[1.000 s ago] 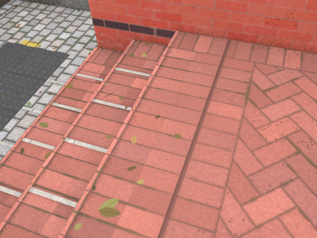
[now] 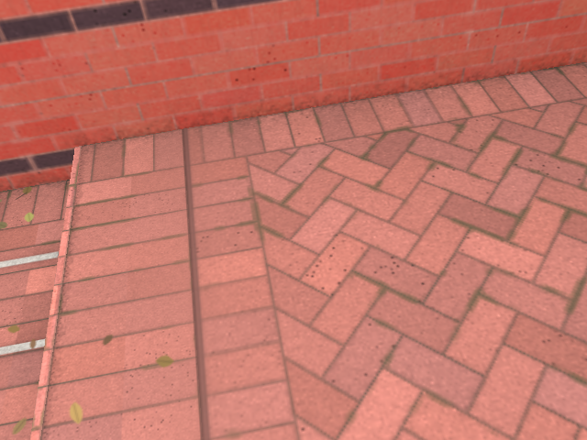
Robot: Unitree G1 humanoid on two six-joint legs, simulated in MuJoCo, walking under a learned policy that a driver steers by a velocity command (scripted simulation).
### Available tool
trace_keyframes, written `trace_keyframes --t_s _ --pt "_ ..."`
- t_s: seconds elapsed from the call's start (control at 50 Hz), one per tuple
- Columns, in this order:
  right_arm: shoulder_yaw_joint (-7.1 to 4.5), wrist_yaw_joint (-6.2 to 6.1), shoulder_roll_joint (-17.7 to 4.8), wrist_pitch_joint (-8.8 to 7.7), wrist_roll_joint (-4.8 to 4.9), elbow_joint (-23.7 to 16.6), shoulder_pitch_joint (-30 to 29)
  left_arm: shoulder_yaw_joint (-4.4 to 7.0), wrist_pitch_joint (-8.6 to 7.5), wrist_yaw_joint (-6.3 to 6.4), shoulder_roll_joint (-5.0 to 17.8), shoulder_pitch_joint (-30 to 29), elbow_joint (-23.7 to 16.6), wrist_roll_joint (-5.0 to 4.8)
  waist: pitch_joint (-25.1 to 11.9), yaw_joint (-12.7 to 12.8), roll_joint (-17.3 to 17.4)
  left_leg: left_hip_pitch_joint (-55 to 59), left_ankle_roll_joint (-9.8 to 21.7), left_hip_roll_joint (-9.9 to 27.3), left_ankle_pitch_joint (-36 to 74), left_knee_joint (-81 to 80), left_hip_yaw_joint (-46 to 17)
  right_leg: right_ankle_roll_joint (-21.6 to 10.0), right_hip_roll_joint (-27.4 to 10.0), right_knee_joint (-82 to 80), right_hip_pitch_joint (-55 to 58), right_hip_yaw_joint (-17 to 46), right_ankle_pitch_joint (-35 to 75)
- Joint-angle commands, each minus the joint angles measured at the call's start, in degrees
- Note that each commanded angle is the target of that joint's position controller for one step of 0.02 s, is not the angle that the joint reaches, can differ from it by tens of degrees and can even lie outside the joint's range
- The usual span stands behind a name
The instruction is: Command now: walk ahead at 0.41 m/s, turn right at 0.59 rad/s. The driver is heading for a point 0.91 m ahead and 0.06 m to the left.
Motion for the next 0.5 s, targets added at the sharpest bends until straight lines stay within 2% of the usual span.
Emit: trace_keyframes --t_s 0.02,0.06,0.12,0.16,0.2,0.22,0.24,0.26,0.28,0.3,0.32,0.34,0.36,0.38,0.4,0.44,0.48,0.5 --pt "-0.37 -0.30 -3.7 -0.75 0.32 -4.7 -8.7 2.34 -1.84 0.48 9.2 2.1 -1.4 -0.18 7.5 1.1 -8.0 -11.4 -1.0 0.5 1.5 -1.1 -0.6 -8.0 -12.4 -8.6 3.2 15.5 -3.1" --pt "-0.02 -0.25 -3.8 -1.06 0.39 -5.4 -11.8 2.43 -2.01 0.90 9.4 4.1 -0.5 0.03 8.1 2.5 -8.0 -12.5 -1.7 0.5 1.3 -4.7 -0.8 -8.9 -12.7 -7.9 5.4 16.2 -0.4" --pt "0.69 0.54 -3.3 -2.09 0.94 -6.4 -16.2 2.57 -2.32 1.47 9.9 6.0 0.1 0.47 8.6 4.2 -8.7 -8.5 -1.5 -0.9 0.4 -12.1 -0.1 -9.0 -11.8 -4.7 5.4 15.5 8.2" --pt "0.85 1.54 -3.6 -2.69 1.15 -7.0 -17.2 2.80 -2.30 1.88 10.4 5.2 -0.2 0.82 8.7 4.0 -9.6 -4.1 -0.4 -1.8 -1.0 -17.3 0.4 -8.7 -12.0 -2.1 4.2 16.5 14.4" --pt "0.71 1.39 -4.5 -3.35 1.45 -6.2 -13.2 3.14 -2.44 2.09 11.3 2.7 -1.0 0.81 7.0 1.5 -9.8 6.3 1.1 -3.2 -2.2 -21.3 0.6 -6.8 -12.4 0.5 0.6 17.4 19.9" --pt "0.44 0.94 -5.2 -3.70 1.68 -4.9 -8.8 3.31 -2.60 2.06 11.9 0.4 -1.7 0.83 5.5 -0.8 -9.5 14.3 2.1 -4.6 -3.5 -23.3 1.0 -5.6 -11.8 3.1 -2.6 17.4 24.5" --pt "-0.08 0.16 -6.2 -4.15 1.67 -2.7 -1.5 3.41 -2.98 1.93 12.4 -1.1 -1.9 0.60 2.4 -4.3 -8.0 24.2 3.3 -6.1 -3.4 -26.1 1.9 -4.3 -10.0 9.7 -4.6 15.9 31.3" --pt "-0.98 -0.53 -8.6 -4.81 0.55 -1.0 6.1 2.98 -3.52 1.29 10.9 -0.4 -2.0 0.24 -2.9 -7.2 -3.8 36.0 5.1 -2.1 -5.0 -28.6 -0.9 -2.9 -5.8 22.1 -8.6 11.4 29.4" --pt "-1.93 -1.80 -13.6 -4.92 -0.62 -1.5 14.4 1.63 -4.03 1.02 5.3 1.3 -3.8 -0.98 -12.6 -9.4 7.0 51.0 8.8 13.9 -23.4 -32.2 -22.1 -0.6 -0.2 40.5 -19.7 5.8 11.3" --pt "-2.53 -1.88 -16.8 -3.99 -0.62 -0.6 13.6 1.34 -4.09 0.93 4.2 4.6 -4.9 -0.71 -13.4 -5.7 17.7 52.6 13.5 22.6 -24.4 -41.5 -46.1 0.1 5.6 49.6 -31.9 2.5 -18.5" --pt "-1.66 -1.58 -11.4 -3.61 0.29 -0.6 9.6 1.77 -3.43 1.30 7.2 2.9 -2.8 0.84 -4.9 -3.9 7.7 44.6 13.6 20.9 -28.0 -40.8 -42.2 -0.9 0.3 54.0 -34.5 3.8 -13.5" --pt "-0.79 -1.33 -7.6 -3.80 0.69 -0.8 6.6 1.69 -3.33 0.68 7.0 -0.8 -2.8 1.39 1.3 -3.5 1.3 36.7 12.9 18.2 -23.1 -40.9 -32.7 -0.9 -1.6 52.8 -33.2 3.0 -8.1" --pt "-0.18 -1.29 -5.4 -4.09 0.52 -0.8 5.3 1.40 -3.37 0.12 5.5 -3.2 -3.4 1.73 3.7 -2.9 1.1 32.0 12.3 15.4 -15.3 -41.9 -25.6 -0.5 -2.9 50.8 -32.0 2.1 -5.9" --pt "0.37 -1.37 -4.2 -4.52 0.57 0.0 5.5 1.42 -3.02 -0.32 5.2 -4.2 -3.5 2.40 5.0 -2.2 3.5 29.3 11.8 13.2 -7.8 -42.4 -20.2 0.0 -3.7 49.2 -31.1 1.7 -5.1" --pt "0.67 -1.45 -3.6 -4.98 0.68 0.7 5.6 1.39 -2.56 -0.82 5.3 -4.6 -3.2 2.40 5.4 -1.7 5.5 27.8 11.1 11.0 -0.8 -43.0 -16.0 0.1 -3.8 48.6 -30.1 0.9 -4.5" --pt "0.77 -1.11 -3.7 -6.03 1.26 2.3 8.1 1.17 -2.13 -1.32 4.6 -5.8 -3.7 2.10 3.3 -1.1 5.9 29.4 11.9 10.6 9.4 -43.1 -12.2 0.6 -3.1 47.7 -31.0 0.1 -3.1" --pt "0.80 -0.90 -3.7 -6.48 1.76 2.8 8.7 0.78 -2.09 -1.53 4.2 -10.4 -5.2 1.81 3.8 -1.1 5.1 30.9 12.7 10.1 12.3 -45.0 -8.7 1.6 -4.4 44.1 -34.6 -1.7 0.5" --pt "0.91 -0.90 -3.6 -6.41 1.76 3.2 9.2 0.41 -2.15 -1.66 3.8 -13.7 -6.4 1.96 4.7 -1.5 4.9 30.6 12.8 9.5 13.7 -45.8 -7.0 2.1 -5.2 40.7 -35.5 -3.4 2.5"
